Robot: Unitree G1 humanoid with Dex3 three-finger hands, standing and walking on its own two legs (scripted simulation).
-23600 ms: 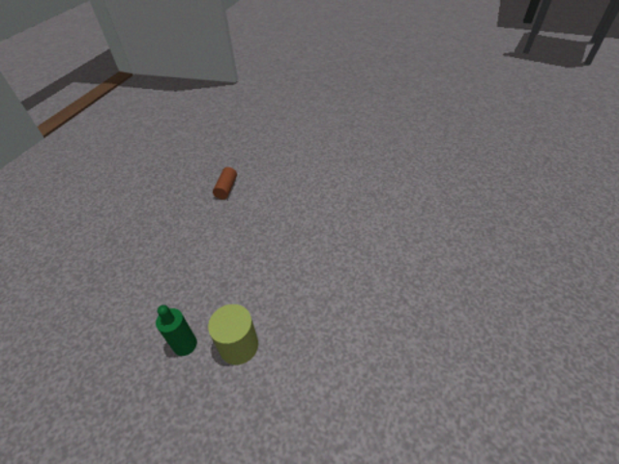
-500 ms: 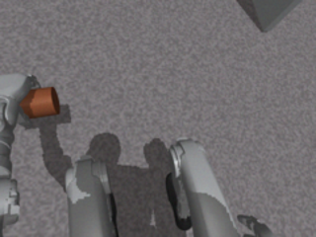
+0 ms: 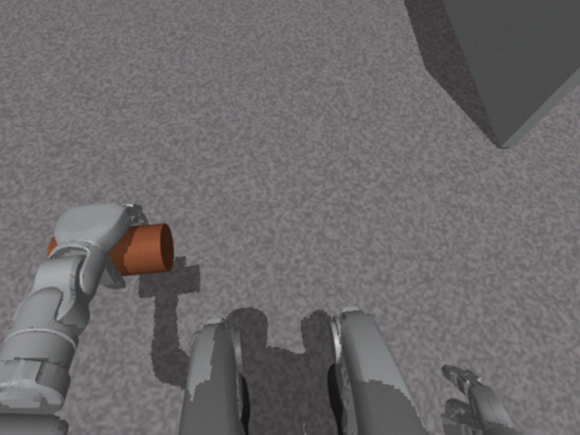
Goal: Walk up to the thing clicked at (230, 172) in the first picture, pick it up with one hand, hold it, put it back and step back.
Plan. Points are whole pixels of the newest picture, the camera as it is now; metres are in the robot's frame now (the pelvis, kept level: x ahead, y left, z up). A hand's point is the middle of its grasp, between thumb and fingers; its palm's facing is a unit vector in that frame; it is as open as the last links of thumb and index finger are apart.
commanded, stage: lift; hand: left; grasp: from above
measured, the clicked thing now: (115, 252) +0.41 +0.26 -0.10
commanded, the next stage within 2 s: hold in 0.80 s
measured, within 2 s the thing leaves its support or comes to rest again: neither
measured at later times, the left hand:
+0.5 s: hand (73, 237) +0.36 +0.23 +0.08, palm faces -0.46 -0.06 -0.89, open 10.1 cm
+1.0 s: hand (40, 181) +0.39 +0.23 +0.14, palm faces -0.47 -0.07 -0.88, open 10.2 cm
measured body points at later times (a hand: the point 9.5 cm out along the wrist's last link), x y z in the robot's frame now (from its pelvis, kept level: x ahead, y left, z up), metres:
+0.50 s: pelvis +0.04 -0.01 +0.15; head +0.11 +0.00 +0.60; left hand +0.38 +0.23 +0.13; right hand +0.14 -0.27 +0.03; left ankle +0.09 +0.12 -0.49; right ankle +0.09 -0.15 -0.49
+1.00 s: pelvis +0.08 +0.00 +0.21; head +0.13 -0.01 +0.66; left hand +0.41 +0.23 +0.19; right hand +0.18 -0.26 +0.09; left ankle +0.09 +0.12 -0.49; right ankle +0.09 -0.15 -0.49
